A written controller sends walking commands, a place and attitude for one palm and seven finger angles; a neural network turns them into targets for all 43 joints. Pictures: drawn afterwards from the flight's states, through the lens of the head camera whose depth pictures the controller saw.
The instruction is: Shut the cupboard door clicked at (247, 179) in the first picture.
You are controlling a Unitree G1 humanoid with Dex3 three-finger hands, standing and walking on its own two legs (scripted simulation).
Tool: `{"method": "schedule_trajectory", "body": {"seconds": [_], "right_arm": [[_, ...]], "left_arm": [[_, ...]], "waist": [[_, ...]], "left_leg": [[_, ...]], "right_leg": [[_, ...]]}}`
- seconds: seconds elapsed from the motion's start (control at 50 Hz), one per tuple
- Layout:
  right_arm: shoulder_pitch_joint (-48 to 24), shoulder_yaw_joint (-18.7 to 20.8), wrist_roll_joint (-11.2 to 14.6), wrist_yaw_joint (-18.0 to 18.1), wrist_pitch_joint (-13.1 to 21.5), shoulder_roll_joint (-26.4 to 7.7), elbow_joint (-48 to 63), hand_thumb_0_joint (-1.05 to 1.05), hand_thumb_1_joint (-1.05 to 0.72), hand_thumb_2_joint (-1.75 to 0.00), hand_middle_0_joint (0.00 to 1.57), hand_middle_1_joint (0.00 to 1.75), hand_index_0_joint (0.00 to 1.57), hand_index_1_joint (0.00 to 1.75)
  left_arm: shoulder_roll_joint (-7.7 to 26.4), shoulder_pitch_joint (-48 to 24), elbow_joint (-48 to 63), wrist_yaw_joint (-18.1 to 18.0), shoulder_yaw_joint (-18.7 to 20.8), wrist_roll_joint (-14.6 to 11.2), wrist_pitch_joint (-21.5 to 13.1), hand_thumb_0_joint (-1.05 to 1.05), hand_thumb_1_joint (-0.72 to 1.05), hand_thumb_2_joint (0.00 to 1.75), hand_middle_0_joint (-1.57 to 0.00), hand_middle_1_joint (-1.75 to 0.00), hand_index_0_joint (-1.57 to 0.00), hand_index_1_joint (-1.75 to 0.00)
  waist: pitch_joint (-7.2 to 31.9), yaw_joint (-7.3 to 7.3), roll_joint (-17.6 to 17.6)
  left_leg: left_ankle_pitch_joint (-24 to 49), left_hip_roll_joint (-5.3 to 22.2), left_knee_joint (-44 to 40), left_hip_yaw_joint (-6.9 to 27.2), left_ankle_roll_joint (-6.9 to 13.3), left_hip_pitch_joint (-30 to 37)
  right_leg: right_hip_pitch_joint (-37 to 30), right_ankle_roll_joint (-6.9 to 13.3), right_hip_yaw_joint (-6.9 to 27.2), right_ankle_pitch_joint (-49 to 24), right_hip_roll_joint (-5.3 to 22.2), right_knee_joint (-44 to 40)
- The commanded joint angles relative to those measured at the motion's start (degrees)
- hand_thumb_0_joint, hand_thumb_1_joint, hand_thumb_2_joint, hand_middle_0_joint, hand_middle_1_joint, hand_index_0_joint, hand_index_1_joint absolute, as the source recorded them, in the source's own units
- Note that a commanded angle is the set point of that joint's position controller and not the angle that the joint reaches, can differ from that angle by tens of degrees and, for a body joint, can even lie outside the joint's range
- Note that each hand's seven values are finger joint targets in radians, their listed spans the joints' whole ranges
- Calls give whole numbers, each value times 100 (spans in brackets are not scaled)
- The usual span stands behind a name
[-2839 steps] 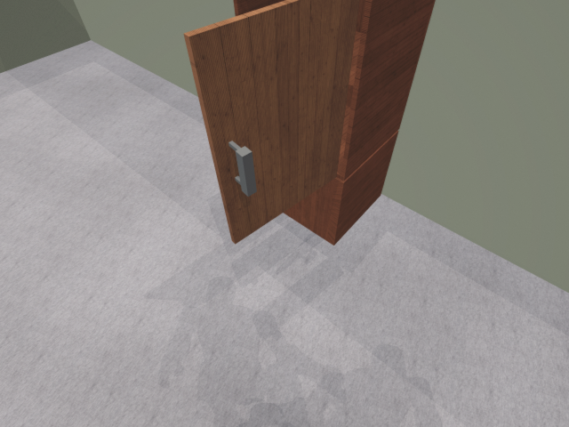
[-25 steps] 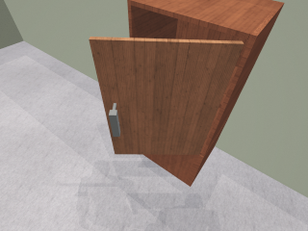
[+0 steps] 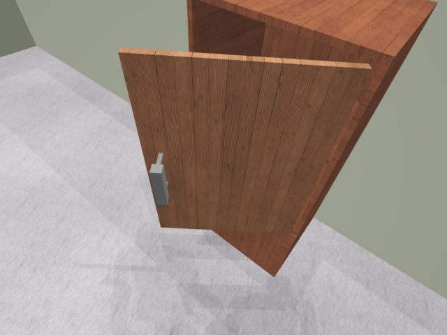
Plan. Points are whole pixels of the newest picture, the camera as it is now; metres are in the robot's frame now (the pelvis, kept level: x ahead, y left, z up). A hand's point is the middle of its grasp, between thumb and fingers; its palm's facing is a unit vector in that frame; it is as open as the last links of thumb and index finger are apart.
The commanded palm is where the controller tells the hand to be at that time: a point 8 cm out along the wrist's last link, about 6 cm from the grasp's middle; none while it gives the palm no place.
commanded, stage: come to a stop and stand still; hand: left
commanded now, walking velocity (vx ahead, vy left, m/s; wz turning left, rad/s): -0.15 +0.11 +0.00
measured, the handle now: (161, 178) +0.46 +0.18 -0.04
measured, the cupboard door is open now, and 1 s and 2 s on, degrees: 37 37 37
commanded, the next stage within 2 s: look again from close up in 0.98 s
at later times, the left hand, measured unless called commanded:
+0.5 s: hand out of the picture +0.01 +0.21 -0.16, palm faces +0.01 -0.97 -0.23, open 7.4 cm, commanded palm none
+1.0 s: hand out of the picture -0.12 +0.17 -0.16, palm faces +0.03 -0.99 -0.13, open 7.4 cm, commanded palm none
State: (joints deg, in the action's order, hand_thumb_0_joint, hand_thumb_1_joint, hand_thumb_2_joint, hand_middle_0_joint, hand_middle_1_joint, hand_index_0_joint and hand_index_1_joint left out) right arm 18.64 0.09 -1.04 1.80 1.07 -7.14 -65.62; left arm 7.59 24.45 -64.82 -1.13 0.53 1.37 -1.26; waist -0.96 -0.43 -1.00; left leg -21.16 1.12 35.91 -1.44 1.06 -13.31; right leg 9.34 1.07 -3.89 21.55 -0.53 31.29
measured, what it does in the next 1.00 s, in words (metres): shifts its weight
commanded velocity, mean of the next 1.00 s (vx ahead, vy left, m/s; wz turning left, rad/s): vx -0.03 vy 0.00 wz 0.00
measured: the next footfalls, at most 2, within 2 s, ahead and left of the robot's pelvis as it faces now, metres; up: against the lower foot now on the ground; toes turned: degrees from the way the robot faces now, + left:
none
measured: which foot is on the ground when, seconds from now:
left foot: down 0.00-1.00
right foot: down 0.00-1.00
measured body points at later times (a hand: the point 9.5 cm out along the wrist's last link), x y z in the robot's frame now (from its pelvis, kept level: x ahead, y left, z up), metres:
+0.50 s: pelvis -0.03 +0.02 +0.01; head -0.02 +0.03 +0.46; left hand +0.01 +0.26 -0.14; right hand +0.02 -0.21 -0.14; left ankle -0.03 +0.11 -0.73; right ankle -0.05 -0.11 -0.73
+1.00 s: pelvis -0.06 +0.02 +0.01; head -0.05 +0.03 +0.46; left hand -0.11 +0.22 -0.15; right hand -0.10 -0.18 -0.14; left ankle -0.03 +0.11 -0.73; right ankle -0.05 -0.11 -0.73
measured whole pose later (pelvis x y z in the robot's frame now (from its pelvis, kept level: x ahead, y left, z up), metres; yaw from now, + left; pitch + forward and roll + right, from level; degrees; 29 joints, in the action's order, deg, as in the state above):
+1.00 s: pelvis -0.06 +0.02 +0.01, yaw +0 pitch -2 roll +0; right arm 19.3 -0.4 -0.6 1.5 0.5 -5.8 -66.6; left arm 6.5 21.8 -65.1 -1.8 -0.7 1.1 -0.2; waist -2.3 -0.5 -1.5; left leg -10.0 -1.6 22.6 -4.0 2.9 -11.2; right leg 10.1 -0.9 -2.8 11.7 2.3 23.5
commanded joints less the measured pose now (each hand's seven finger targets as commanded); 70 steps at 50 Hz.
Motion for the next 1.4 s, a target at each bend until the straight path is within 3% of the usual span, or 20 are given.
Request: {"method": "schedule_trajectory", "body": {"seconds": [0.0, 0.04, 0.08, 0.1, 0.22, 0.28, 0.36, 0.4, 0.48, 0.58, 0.68, 1.0, 1.04, 1.06, 1.08, 1.12, 1.16, 1.2, 1.26, 1.38], "right_arm": [[161, 16, 73, 75, 115, -222, 163, 0, -90, -90, 20, 30, 20, 30], [407, 56, 94, 165, 137, -437, 72, 0, -90, -90, 20, 30, 20, 30], [280, 107, 123, 196, 81, -539, 140, 0, -90, -90, 20, 30, 20, 30], [209, 134, 124, 203, 59, -540, 193, 0, -90, -90, 20, 30, 20, 30], [-25, 258, 68, 188, 22, -686, 509, 0, -90, -90, 20, 30, 20, 30], [-175, 228, 46, 170, 21, -677, 587, 0, -90, -90, 20, 30, 20, 30], [-288, 194, 45, 107, 43, -648, 583, 0, -90, -90, 20, 30, 20, 30], [-382, 187, 46, 78, 27, -672, 566, 0, -90, -90, 20, 30, 20, 30], [-469, 113, 38, 2, 16, -724, 476, 0, -90, -90, 20, 30, 20, 30], [-349, 74, 28, -44, -1, -740, 344, 0, -90, -90, 20, 30, 20, 30], [-141, 62, 32, -49, -2, -688, 262, 0, -90, -90, 20, 30, 20, 30], [377, 61, 69, 1, 12, -372, 89, 0, -90, -90, 20, 30, 20, 30], [397, 67, 67, 4, 23, -345, 93, 0, -90, -90, 20, 30, 20, 30], [-328, 23, 68, -74, 98, -696, 528, 0, -90, -90, 20, 30, 20, 30], [-35, 50, 51, -102, 28, -413, 693, 0, -90, -90, 20, 30, 20, 30], [255, 44, 7, -124, 34, -443, 712, 0, -90, -90, 20, 30, 20, 30], [226, 66, 14, -97, 51, -508, 761, 0, -90, -90, 20, 30, 20, 30], [143, 68, 11, -81, 71, -553, 818, 0, -90, -90, 20, 30, 20, 30], [102, 84, 23, -81, 78, -690, 843, 0, -90, -90, 20, 30, 20, 30], [-3, 78, 15, -91, 87, -848, 821, 0, -90, -90, 20, 30, 20, 30]], "left_arm": [[481, 426, 123, -130, 69, -48, -74, 0, 90, 90, -20, -30, -20, -30], [524, 318, 186, -190, 59, -84, -76, 0, 90, 90, -20, -30, -20, -30], [586, 245, 234, -232, 83, -96, -20, 0, 90, 90, -20, -30, -20, -30], [547, 195, 281, -243, 85, -71, 7, 0, 90, 90, -20, -30, -20, -30], [455, -74, 596, -218, 158, -41, 94, 0, 90, 90, -20, -30, -20, -30], [435, -181, 658, -182, 150, -49, 127, 0, 90, 90, -20, -30, -20, -30], [651, -317, 667, -168, 140, -39, 98, 0, 90, 90, -20, -30, -20, -30], [642, -462, 676, -149, 101, -47, 82, 0, 90, 90, -20, -30, -20, -30], [710, -651, 631, -108, 53, -48, 99, 0, 90, 90, -20, -30, -20, -30], [714, -602, 535, -85, 25, -47, 88, 0, 90, 90, -20, -30, -20, -30], [654, -429, 421, -86, 13, -45, 67, 0, 90, 90, -20, -30, -20, -30], [280, 176, 137, -132, -46, -40, 9, 0, 90, 90, -20, -30, -20, -30], [243, 221, 127, -136, -43, -44, -4, 0, 90, 90, -20, -30, -20, -30], [498, 221, -9, -310, -119, 71, -130, 0, 90, 90, -20, -30, -20, -30], [708, 70, 244, -263, -48, -20, -129, 0, 90, 90, -20, -30, -20, -30], [675, -181, 379, -201, -27, -28, -160, 0, 90, 90, -20, -30, -20, -30], [450, -87, 379, -179, -48, -14, -108, 0, 90, 90, -20, -30, -20, -30], [382, -15, 397, -168, -45, 11, -74, 0, 90, 90, -20, -30, -20, -30], [392, -74, 460, -157, -40, -7, -55, 0, 90, 90, -20, -30, -20, -30], [590, -222, 608, -129, -15, -20, -48, 0, 90, 90, -20, -30, -20, -30]], "waist": [[-279, 115, -19], [54, 120, 548], [123, 83, 450], [-101, 66, 285], [26, 24, 245], [58, -26, 260], [399, -24, 222], [264, -27, -130], [-313, -30, -88], [-563, -18, 21], [-559, -17, 155], [-595, -3, 63], [-495, 5, 39], [-537, -157, 404], [-77, 130, 395], [-18, 234, 363], [-257, 153, 474], [-430, 44, 310], [-563, 33, 19], [-585, 28, -8]], "left_leg": [[2110, 252, -673, -105, 25, 145], [4600, 428, -498, 37, 108, 733], [5008, 533, -518, 131, 118, 867], [5126, 557, -542, 138, 141, 812], [4886, 726, -845, 284, 287, 878], [3859, 736, -1080, 425, 314, 589], [3598, 531, -1036, 329, 195, 562], [2778, 529, -1221, 365, 170, 477], [1427, 494, -1749, 488, 135, 130], [398, 435, -2137, 554, 83, -52], [48, 416, -2254, 594, 63, -187], [225, 414, -2082, 530, 87, -170], [384, 392, -2004, 492, 79, -92], [1288, 487, -867, 233, -90, -315], [368, 215, -926, 299, -82, -85], [374, 254, -1009, 401, 3, -79], [78, 383, -1382, 647, 118, -476], [-72, 457, -1663, 819, 206, -795], [-199, 452, -1839, 836, 208, -790], [51, 407, -1892, 680, 187, -540]], "right_leg": [[-70, 323, 601, -4635, 912, -271], [-121, 29, 400, -4716, 734, -106], [-85, -15, 381, -4180, 727, -151], [43, -40, 366, -4122, 720, -178], [213, -84, 349, -2949, 623, -81], [96, -51, 437, -2318, 577, -286], [-252, 14, 529, -2956, 743, -383], [-187, 20, 546, -2497, 732, -584], [74, -8, 597, -1249, 701, -1019], [210, 5, 598, -611, 686, -1277], [199, 10, 582, -514, 666, -1316], [394, 38, 549, -638, 638, -1244], [404, 38, 567, -690, 654, -1231], [537, 65, 634, -1535, 827, -1098], [660, 163, 868, -63, 937, -1211], [886, 200, 709, 304, 821, -980], [802, 162, 527, 75, 595, -710], [557, 136, 390, -306, 522, -555], [540, 111, 437, -347, 527, -585], [584, 106, 579, -455, 590, -781]]}}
